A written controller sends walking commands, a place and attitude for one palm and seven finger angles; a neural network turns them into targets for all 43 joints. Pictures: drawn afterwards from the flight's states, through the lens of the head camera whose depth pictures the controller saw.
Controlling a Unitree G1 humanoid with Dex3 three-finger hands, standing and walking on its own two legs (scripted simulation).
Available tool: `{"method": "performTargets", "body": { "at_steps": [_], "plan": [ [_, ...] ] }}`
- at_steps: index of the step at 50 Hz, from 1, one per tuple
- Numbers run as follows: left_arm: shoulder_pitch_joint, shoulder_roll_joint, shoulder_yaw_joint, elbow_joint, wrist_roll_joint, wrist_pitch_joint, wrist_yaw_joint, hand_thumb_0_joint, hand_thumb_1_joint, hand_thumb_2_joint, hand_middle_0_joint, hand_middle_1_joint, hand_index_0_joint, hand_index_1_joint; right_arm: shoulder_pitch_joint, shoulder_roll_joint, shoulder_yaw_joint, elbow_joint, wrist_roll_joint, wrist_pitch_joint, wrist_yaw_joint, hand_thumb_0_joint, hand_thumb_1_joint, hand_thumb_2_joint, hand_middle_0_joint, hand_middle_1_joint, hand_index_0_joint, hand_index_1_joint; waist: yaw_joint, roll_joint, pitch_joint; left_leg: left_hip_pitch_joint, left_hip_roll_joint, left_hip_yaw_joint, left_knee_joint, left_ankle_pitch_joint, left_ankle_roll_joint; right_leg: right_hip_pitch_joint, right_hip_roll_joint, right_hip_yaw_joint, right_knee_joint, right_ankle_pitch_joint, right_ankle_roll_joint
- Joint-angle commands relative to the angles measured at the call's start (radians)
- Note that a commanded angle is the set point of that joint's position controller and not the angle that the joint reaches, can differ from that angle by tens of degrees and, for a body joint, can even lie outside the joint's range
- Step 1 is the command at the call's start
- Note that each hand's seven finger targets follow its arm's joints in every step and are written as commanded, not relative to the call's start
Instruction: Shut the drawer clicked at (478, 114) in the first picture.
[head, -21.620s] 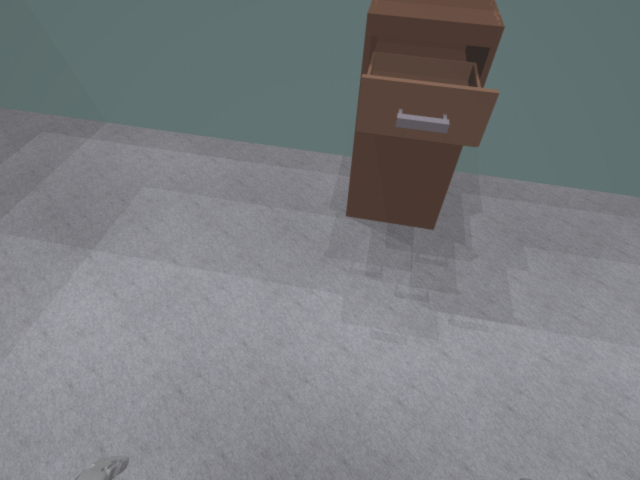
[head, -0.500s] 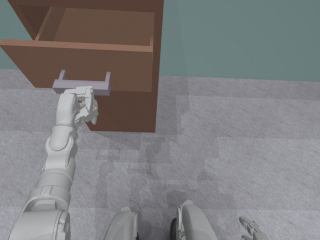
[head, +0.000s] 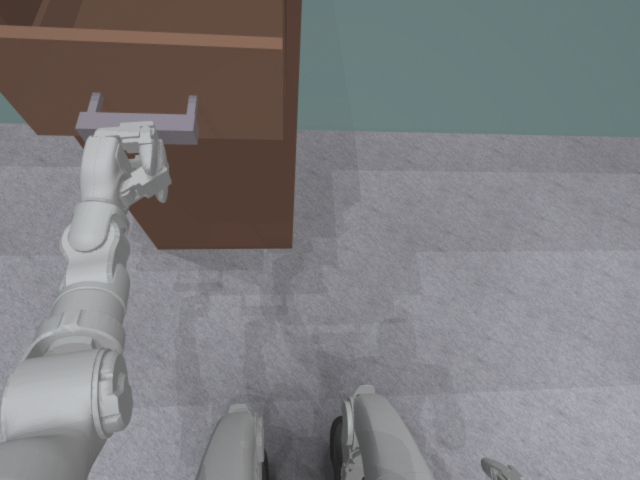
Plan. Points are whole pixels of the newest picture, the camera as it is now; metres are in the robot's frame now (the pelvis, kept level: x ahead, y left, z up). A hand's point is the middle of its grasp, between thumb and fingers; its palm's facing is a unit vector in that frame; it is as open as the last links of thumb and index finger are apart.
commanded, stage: push the drawer shut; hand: left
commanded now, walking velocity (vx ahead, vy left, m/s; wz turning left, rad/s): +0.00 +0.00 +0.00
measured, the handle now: (142, 115) +0.56 +0.19 +0.04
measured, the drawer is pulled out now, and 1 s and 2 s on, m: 0.10 0.00 0.00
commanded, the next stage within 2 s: pull the fist back off the drawer in 1.04 s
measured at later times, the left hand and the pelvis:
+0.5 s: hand (175, 130) +0.54 +0.15 +0.04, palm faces -0.02 -1.00 -0.05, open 3.4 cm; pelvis +0.00 +0.00 -0.01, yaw -1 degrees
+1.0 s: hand (171, 106) +0.58 +0.16 +0.04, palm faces -0.02 -1.00 -0.05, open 3.4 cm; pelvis +0.00 +0.01 -0.01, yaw -1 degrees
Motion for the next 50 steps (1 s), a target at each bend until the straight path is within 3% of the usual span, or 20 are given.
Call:
{"method": "performTargets", "body": {
  "at_steps": [1, 5, 8, 13, 15, 17, 20, 21, 25, 26, 30, 31, 33, 37, 40, 42, 43, 46, 49, 50],
  "plan": [
    [-0.577, 0.198, 0.015, -0.226, -0.010, -0.083, 0.028, 0.000, 0.900, 0.900, -1.400, -1.600, -1.400, -1.600, 0.144, -0.174, -0.065, -0.059, -0.008, -0.014, -0.007, 0.000, -0.900, -0.900, 0.200, 0.300, 0.200, 0.300, -0.047, 0.148, -0.524, 0.298, -0.011, -0.053, -0.164, 0.294, 0.003, 0.260, 0.036, 0.051, -0.128, 0.159, -0.008],
    [-0.605, 0.233, 0.038, -0.185, 0.003, -0.081, 0.041, 0.000, 0.900, 0.900, -1.400, -1.600, -1.400, -1.600, 0.163, -0.184, -0.064, -0.052, -0.016, -0.003, -0.002, 0.000, -0.900, -0.900, 0.200, 0.300, 0.200, 0.300, -0.059, 0.130, -0.541, 0.300, -0.007, -0.063, -0.155, 0.310, 0.004, 0.247, 0.041, 0.048, -0.124, 0.163, -0.007],
    [-0.654, 0.214, 0.015, -0.178, 0.017, -0.080, 0.051, 0.000, 0.900, 0.900, -1.400, -1.600, -1.400, -1.600, 0.167, -0.180, -0.062, -0.052, -0.019, 0.005, 0.003, 0.000, -0.900, -0.900, 0.200, 0.300, 0.200, 0.300, -0.072, 0.154, -0.526, 0.296, -0.007, -0.065, -0.155, 0.295, 0.003, 0.226, 0.041, 0.046, -0.127, 0.149, -0.007],
    [-0.704, 0.288, 0.063, -0.148, 0.033, -0.079, 0.068, 0.000, 0.900, 0.900, -1.400, -1.600, -1.400, -1.600, 0.184, -0.188, -0.058, -0.048, -0.026, 0.015, 0.005, 0.000, -0.900, -0.900, 0.200, 0.300, 0.200, 0.300, -0.083, 0.132, -0.540, 0.259, -0.006, -0.063, -0.141, 0.287, 0.011, 0.245, 0.044, 0.054, -0.127, 0.149, -0.005],
    [-0.730, 0.288, 0.054, -0.123, 0.043, -0.076, 0.068, 0.000, 0.900, 0.900, -1.400, -1.600, -1.400, -1.600, 0.193, -0.188, -0.053, -0.046, -0.027, 0.019, 0.006, 0.000, -0.900, -0.900, 0.200, 0.300, 0.200, 0.300, -0.096, 0.133, -0.533, 0.250, -0.005, -0.067, -0.138, 0.282, 0.013, 0.230, 0.047, 0.052, -0.125, 0.144, -0.005],
    [-0.752, 0.313, 0.067, -0.116, 0.053, -0.073, 0.070, 0.000, 0.900, 0.900, -1.400, -1.600, -1.400, -1.600, 0.201, -0.191, -0.053, -0.043, -0.030, 0.023, 0.006, 0.000, -0.900, -0.900, 0.200, 0.300, 0.200, 0.300, -0.101, 0.143, -0.534, 0.245, -0.004, -0.068, -0.133, 0.281, 0.014, 0.226, 0.047, 0.053, -0.124, 0.143, -0.005],
    [-0.783, 0.324, 0.070, -0.143, 0.060, -0.076, 0.069, 0.000, 0.900, 0.900, -1.400, -1.600, -1.400, -1.600, 0.214, -0.192, -0.054, -0.041, -0.036, 0.028, 0.011, 0.000, -0.900, -0.900, 0.200, 0.300, 0.200, 0.300, -0.094, 0.229, -0.596, 0.322, 0.000, -0.080, -0.129, 0.361, 0.002, 0.199, 0.046, 0.043, -0.109, 0.181, -0.011],
    [-0.780, 0.317, 0.067, -0.136, 0.059, -0.072, 0.070, 0.000, 0.900, 0.900, -1.400, -1.600, -1.400, -1.600, 0.218, -0.191, -0.054, -0.040, -0.038, 0.031, 0.014, 0.000, -0.900, -0.900, 0.200, 0.300, 0.200, 0.300, -0.098, 0.210, -0.609, 0.322, 0.001, -0.080, -0.121, 0.374, 0.005, 0.209, 0.048, 0.045, -0.110, 0.194, -0.008],
    [-0.821, 0.361, 0.088, -0.070, 0.064, -0.045, 0.070, 0.000, 0.900, 0.900, -1.400, -1.600, -1.400, -1.600, 0.231, -0.195, -0.044, -0.034, -0.036, 0.041, 0.011, 0.000, -0.900, -0.900, 0.200, 0.300, 0.200, 0.300, -0.124, 0.162, -0.550, 0.227, 0.002, -0.071, -0.113, 0.323, 0.017, 0.229, 0.052, 0.053, -0.121, 0.178, -0.004],
    [-0.841, 0.370, 0.089, -0.071, 0.066, -0.041, 0.071, 0.000, 0.900, 0.900, -1.400, -1.600, -1.400, -1.600, 0.231, -0.195, -0.043, -0.035, -0.036, 0.041, 0.011, 0.000, -0.900, -0.900, 0.200, 0.300, 0.200, 0.300, -0.130, 0.175, -0.546, 0.213, 0.001, -0.068, -0.110, 0.307, 0.019, 0.229, 0.052, 0.057, -0.124, 0.169, -0.003],
    [-0.850, 0.426, 0.130, -0.091, 0.074, -0.038, 0.068, 0.000, 0.900, 0.900, -1.400, -1.600, -1.400, -1.600, 0.254, -0.198, -0.042, -0.037, -0.042, 0.048, 0.014, 0.000, -0.900, -0.900, 0.200, 0.300, 0.200, 0.300, -0.120, 0.217, -0.635, 0.268, 0.004, -0.074, -0.097, 0.396, 0.015, 0.247, 0.055, 0.053, -0.108, 0.236, -0.007],
    [-0.851, 0.401, 0.107, -0.081, 0.076, -0.034, 0.063, 0.000, 0.900, 0.900, -1.400, -1.600, -1.400, -1.600, 0.252, -0.194, -0.042, -0.035, -0.042, 0.050, 0.016, 0.000, -0.900, -0.900, 0.200, 0.300, 0.200, 0.300, -0.125, 0.230, -0.627, 0.268, 0.005, -0.074, -0.095, 0.402, 0.013, 0.236, 0.054, 0.053, -0.108, 0.241, -0.007],
    [-0.874, 0.416, 0.117, -0.079, 0.075, -0.027, 0.062, 0.000, 0.900, 0.900, -1.400, -1.600, -1.400, -1.600, 0.257, -0.196, -0.041, -0.032, -0.044, 0.052, 0.019, 0.000, -0.900, -0.900, 0.200, 0.300, 0.200, 0.300, -0.136, 0.223, -0.608, 0.247, 0.008, -0.071, -0.088, 0.391, 0.017, 0.236, 0.056, 0.056, -0.113, 0.240, -0.004],
    [-0.878, 0.452, 0.136, -0.077, 0.086, -0.020, 0.058, 0.000, 0.900, 0.900, -1.400, -1.600, -1.400, -1.600, 0.270, -0.199, -0.040, -0.033, -0.045, 0.061, 0.022, 0.000, -0.900, -0.900, 0.200, 0.300, 0.200, 0.300, -0.134, 0.243, -0.626, 0.263, 0.012, -0.074, -0.084, 0.425, 0.015, 0.237, 0.058, 0.052, -0.108, 0.267, -0.007],
    [-0.914, 0.430, 0.112, -0.070, 0.095, -0.016, 0.062, 0.000, 0.900, 0.900, -1.400, -1.600, -1.400, -1.600, 0.281, -0.200, -0.038, -0.025, -0.048, 0.065, 0.026, 0.000, -0.900, -0.900, 0.200, 0.300, 0.200, 0.300, -0.150, 0.278, -0.611, 0.306, 0.018, -0.090, -0.085, 0.457, 0.007, 0.181, 0.060, 0.040, -0.103, 0.260, -0.009],
    [-0.937, 0.470, 0.140, -0.085, 0.096, -0.013, 0.068, 0.000, 0.900, 0.900, -1.400, -1.600, -1.400, -1.600, 0.291, -0.203, -0.038, -0.024, -0.052, 0.069, 0.027, 0.000, -0.900, -0.900, 0.200, 0.300, 0.200, 0.300, -0.154, 0.269, -0.632, 0.290, 0.017, -0.085, -0.074, 0.464, 0.011, 0.209, 0.061, 0.046, -0.103, 0.284, -0.007],
    [-0.940, 0.466, 0.133, -0.068, 0.100, -0.010, 0.067, 0.000, 0.900, 0.900, -1.400, -1.600, -1.400, -1.600, 0.292, -0.203, -0.037, -0.024, -0.049, 0.071, 0.027, 0.000, -0.900, -0.900, 0.200, 0.300, 0.200, 0.300, -0.159, 0.249, -0.623, 0.278, 0.018, -0.088, -0.075, 0.453, 0.012, 0.204, 0.062, 0.044, -0.104, 0.273, -0.006],
    [-1.013, 0.414, 0.083, -0.057, 0.104, -0.005, 0.073, 0.000, 0.900, 0.900, -1.400, -1.600, -1.400, -1.600, 0.293, -0.201, -0.035, -0.008, -0.053, 0.068, 0.027, 0.000, -0.900, -0.900, 0.200, 0.300, 0.200, 0.300, -0.188, 0.289, -0.572, 0.299, 0.020, -0.103, -0.079, 0.430, 0.006, 0.127, 0.061, 0.033, -0.109, 0.228, -0.006],
    [-1.051, 0.452, 0.104, -0.055, 0.110, -0.003, 0.085, 0.000, 0.900, 0.900, -1.400, -1.600, -1.400, -1.600, 0.304, -0.208, -0.032, -0.006, -0.057, 0.064, 0.025, 0.000, -0.900, -0.900, 0.200, 0.300, 0.200, 0.300, -0.193, 0.302, -0.589, 0.297, 0.018, -0.106, -0.075, 0.407, 0.010, 0.113, 0.063, 0.033, -0.106, 0.204, -0.009],
    [-1.059, 0.440, 0.088, -0.036, 0.113, 0.003, 0.084, 0.000, 0.900, 0.900, -1.400, -1.600, -1.400, -1.600, 0.304, -0.208, -0.029, -0.004, -0.056, 0.062, 0.025, 0.000, -0.900, -0.900, 0.200, 0.300, 0.200, 0.300, -0.203, 0.295, -0.594, 0.289, 0.017, -0.106, -0.073, 0.391, 0.011, 0.108, 0.063, 0.033, -0.109, 0.193, -0.006]
  ]
}}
